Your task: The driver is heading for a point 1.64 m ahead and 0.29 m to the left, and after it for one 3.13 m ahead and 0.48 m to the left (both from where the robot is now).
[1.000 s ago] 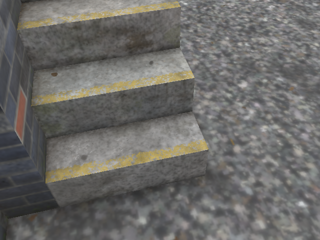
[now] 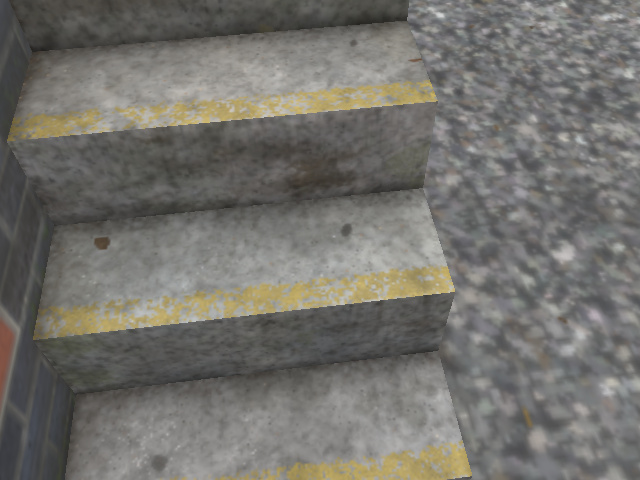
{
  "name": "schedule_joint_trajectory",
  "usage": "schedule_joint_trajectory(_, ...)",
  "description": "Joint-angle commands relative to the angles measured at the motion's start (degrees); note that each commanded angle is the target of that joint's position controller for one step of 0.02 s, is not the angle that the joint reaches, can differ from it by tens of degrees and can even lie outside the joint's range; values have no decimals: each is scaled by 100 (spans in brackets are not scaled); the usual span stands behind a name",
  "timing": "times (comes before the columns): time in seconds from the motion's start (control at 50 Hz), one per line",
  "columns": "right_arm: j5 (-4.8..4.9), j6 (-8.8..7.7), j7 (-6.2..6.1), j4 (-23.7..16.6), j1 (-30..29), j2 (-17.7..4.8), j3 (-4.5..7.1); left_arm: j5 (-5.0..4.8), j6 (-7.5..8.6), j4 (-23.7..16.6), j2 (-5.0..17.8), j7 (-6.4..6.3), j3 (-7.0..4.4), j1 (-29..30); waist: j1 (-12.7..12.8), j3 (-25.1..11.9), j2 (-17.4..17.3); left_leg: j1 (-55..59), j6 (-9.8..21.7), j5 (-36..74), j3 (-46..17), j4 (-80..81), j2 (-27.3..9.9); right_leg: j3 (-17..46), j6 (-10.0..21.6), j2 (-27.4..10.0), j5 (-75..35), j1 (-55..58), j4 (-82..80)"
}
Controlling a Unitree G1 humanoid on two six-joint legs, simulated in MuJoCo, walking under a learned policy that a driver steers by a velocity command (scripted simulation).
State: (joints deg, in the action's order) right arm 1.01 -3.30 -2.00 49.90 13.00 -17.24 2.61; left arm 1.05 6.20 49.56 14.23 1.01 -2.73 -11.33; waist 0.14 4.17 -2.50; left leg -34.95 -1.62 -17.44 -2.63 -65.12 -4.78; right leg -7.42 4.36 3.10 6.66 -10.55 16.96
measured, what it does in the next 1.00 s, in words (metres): walks ahead, turning left: left foot, then right foot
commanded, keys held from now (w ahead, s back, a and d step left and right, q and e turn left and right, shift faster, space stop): q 0.52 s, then no key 0.48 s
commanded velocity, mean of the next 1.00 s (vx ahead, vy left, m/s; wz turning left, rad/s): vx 0.06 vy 0.00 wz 0.38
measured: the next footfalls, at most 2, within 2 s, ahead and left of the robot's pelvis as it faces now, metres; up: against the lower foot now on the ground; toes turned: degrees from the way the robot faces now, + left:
left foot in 0.22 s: +0.15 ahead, +0.10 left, +0.00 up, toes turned +10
right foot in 0.74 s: +0.17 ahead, -0.12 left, +0.00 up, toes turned +23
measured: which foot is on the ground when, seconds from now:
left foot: up 0.00-0.20, down 0.22-0.74, up 0.76-1.00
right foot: down 0.00-0.22, up 0.24-0.72, down 0.74-1.00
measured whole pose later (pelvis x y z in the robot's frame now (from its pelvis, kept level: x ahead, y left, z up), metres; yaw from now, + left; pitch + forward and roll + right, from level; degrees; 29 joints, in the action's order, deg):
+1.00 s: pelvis +0.10 -0.06 -0.01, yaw +23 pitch +1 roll +1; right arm -0.6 2.0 -2.6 39.2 13.4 -14.2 3.5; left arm 1.6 0.7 40.6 10.0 -1.3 -0.2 -9.8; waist -0.7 1.4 -1.9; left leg -20.1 -8.7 -28.4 -4.7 -48.4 -1.7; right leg -1.2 3.7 2.2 15.3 -14.5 28.8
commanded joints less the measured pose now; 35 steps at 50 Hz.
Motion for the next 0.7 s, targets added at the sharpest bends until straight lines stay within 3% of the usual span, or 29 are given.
schedule_joint_trajectory(0.02, -60, 46, 38, -286, 541, -16, -4, 5, 37, -543, 852, -140, -140, 919, -370, -584, 647, 795, -206, 620, 221, 911, -109, 40, 852, -1414, -3774, -307, -497)
schedule_joint_trajectory(0.04, -63, 32, 88, -368, 353, 8, -25, -5, -35, -566, 917, -192, -143, 927, -264, -664, 654, 949, -232, 917, 337, 1309, -84, -96, 858, -1369, -3677, -221, -459)
schedule_joint_trajectory(0.06, -56, 111, 97, -225, 654, 101, -53, 22, -155, -578, 895, -230, -115, 889, -255, -914, 797, 1251, -296, 911, 582, 1113, 45, -169, 913, -1479, -3736, -91, -324)
schedule_joint_trajectory(0.1, -56, 225, 146, -411, 470, -147, 5, -17, -260, -607, 939, -230, -91, 895, -178, -860, 739, 1393, -278, 841, 583, 1323, 25, -181, 915, -1613, -3570, -20, -111)
schedule_joint_trajectory(0.14, -74, 291, 148, -717, 93, -266, 40, -152, -317, -623, 1078, -225, -124, 898, -107, -737, 657, 1279, -111, 533, 561, 1724, 40, -7, 827, -1870, -3601, 335, 195)
schedule_joint_trajectory(0.16, -102, 289, 195, -808, 65, -321, 63, -137, -414, -693, 1189, -252, -143, 938, -94, -779, 634, 1191, -18, 443, 565, 1903, 66, 26, 774, -1930, -3755, 644, 462)
schedule_joint_trajectory(0.2, -63, 212, 240, -882, 265, -381, 125, -182, -575, -768, 1136, -346, -138, 997, -228, -820, 615, 1394, 214, 457, 743, 2823, 312, -39, 556, -1879, -4120, 946, 1305)
schedule_joint_trajectory(0.22, -84, 123, 222, -794, 679, -487, 204, -212, -634, -800, 970, -381, -85, 981, -441, -907, 358, 1974, 403, 1224, 781, 3642, 538, -220, 294, -1575, -3999, 724, 2240)
schedule_joint_trajectory(0.24, -166, 54, 147, -910, 932, -940, 362, -180, -629, -1003, 895, -374, -44, 1026, -607, -893, -653, 2950, 816, 4788, -582, 4145, -91, -333, -249, -988, -1900, -643, 4076)
schedule_joint_trajectory(0.26, -382, 14, 90, -1001, 1060, -1537, 434, 42, -592, -1162, 243, -273, 155, 640, -127, -1455, -2074, 4103, 2028, 7809, -2857, 3975, -1597, 120, -786, 282, 3031, -2389, 6146)
schedule_joint_trajectory(0.28, -416, 1, 190, -1128, 806, -1016, 293, -75, -593, -939, 648, -170, 50, 461, -218, -2134, -758, 3829, 2438, 6337, -2861, 4083, -1734, 1365, -798, 80, 3162, -2294, 6808)
schedule_joint_trajectory(0.3, -356, 86, 169, -1296, 250, -901, 288, -214, -614, -969, 798, -142, -10, 666, -115, -1495, -259, 3326, 2297, 4819, -2365, 4204, -1572, 1309, -810, -95, 2891, -2582, 6914)
schedule_joint_trajectory(0.32, -294, 203, 134, -1364, -92, -852, 261, -175, -653, -1016, 840, -192, -58, 975, -87, -946, 204, 3029, 1969, 4015, -1987, 4243, -1273, 1210, -867, -227, 2607, -2855, 6724)
schedule_joint_trajectory(0.34, -190, 297, 28, -1440, -208, -648, 184, -72, -749, -1139, 816, -243, -80, 1246, -61, -717, 303, 2699, 1736, 3527, -1800, 4285, -1078, 1193, -953, -266, 2258, -2847, 6515)
schedule_joint_trajectory(0.36, -210, 357, -65, -1488, -305, -603, 139, -19, -828, -1171, 738, -263, -77, 1256, 36, -765, 148, 2336, 1640, 3571, -1591, 4278, -854, 1101, -1057, -188, 1902, -2493, 6556)
schedule_joint_trajectory(0.4, -278, 434, -187, -1647, -236, -669, 134, -80, -856, -1193, 591, -269, -76, 1049, 47, -945, -231, 2324, 1653, 3816, -1392, 4218, -625, 1015, -1197, -5, 1545, -2344, 6569)
schedule_joint_trajectory(0.46, -300, 517, -294, -1825, -38, -654, 123, -131, -843, -1295, 464, -305, -67, 1132, -29, -1043, -348, 2630, 1618, 3864, -1454, 4141, -547, 938, -1336, 92, 1448, -2368, 5780)
schedule_joint_trajectory(0.5, -308, 580, -343, -1939, 23, -651, 146, -146, -845, -1375, 357, -310, -54, 1226, -65, -1080, -505, 2824, 1535, 3497, -1647, 4148, -531, 928, -1356, 96, 1438, -2335, 5083)
schedule_joint_trajectory(0.56, -368, 619, -345, -2095, -54, -612, 164, -150, -801, -1407, 423, -320, -86, 1137, -122, -1058, -745, 2792, 1425, 2479, -1854, 4256, -558, 980, -1268, 10, 1432, -1954, 4052)
schedule_joint_trajectory(0.58, -391, 643, -335, -2185, -227, -563, 148, -143, -811, -1291, 406, -304, -83, 818, -99, -1111, -946, 2491, 1372, 2604, -1780, 4263, -548, 842, -1257, 51, 1377, -1425, 3858)
schedule_joint_trajectory(0.66, -276, 671, -278, -2178, -79, -417, 99, -189, -745, -1288, 443, -206, -118, 744, -286, -927, -1039, 2496, 1233, 2350, -2072, 4253, -564, 776, -1041, -40, 1484, -892, 2310)
schedule_joint_trajectory(0.7, -188, 660, -288, -2176, -180, -333, 81, -142, -688, -1133, 426, -131, -137, 477, -173, -848, -870, 2388, 1073, 1794, -2110, 4155, -435, 711, -767, -101, 807, -386, 926)
Keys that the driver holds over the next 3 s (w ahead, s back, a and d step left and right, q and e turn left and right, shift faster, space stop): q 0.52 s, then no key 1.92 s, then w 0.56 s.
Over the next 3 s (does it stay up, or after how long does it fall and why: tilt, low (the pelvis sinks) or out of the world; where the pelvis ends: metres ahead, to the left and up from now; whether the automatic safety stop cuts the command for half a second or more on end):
stays up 0.16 0.00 0.00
